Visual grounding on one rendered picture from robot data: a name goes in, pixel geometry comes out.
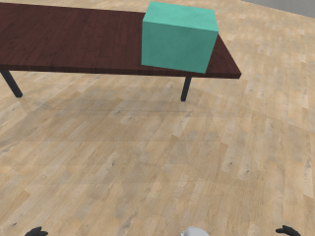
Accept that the robot right hand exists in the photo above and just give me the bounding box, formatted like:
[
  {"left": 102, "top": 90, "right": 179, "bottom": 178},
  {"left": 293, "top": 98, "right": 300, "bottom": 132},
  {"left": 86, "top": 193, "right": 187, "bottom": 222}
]
[{"left": 276, "top": 225, "right": 301, "bottom": 236}]

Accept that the robot left hand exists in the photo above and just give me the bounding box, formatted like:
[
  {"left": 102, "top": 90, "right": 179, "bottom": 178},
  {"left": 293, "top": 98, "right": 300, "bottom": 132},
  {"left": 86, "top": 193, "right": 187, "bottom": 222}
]
[{"left": 25, "top": 226, "right": 48, "bottom": 236}]

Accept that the table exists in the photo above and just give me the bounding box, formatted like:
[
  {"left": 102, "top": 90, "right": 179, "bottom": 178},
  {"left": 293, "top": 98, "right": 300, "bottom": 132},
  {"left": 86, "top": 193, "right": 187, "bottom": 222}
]
[{"left": 0, "top": 2, "right": 242, "bottom": 102}]

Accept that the carton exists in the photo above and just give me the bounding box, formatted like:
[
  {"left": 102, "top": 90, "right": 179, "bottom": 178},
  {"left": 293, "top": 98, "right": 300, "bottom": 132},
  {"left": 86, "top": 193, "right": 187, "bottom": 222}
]
[{"left": 141, "top": 1, "right": 219, "bottom": 74}]

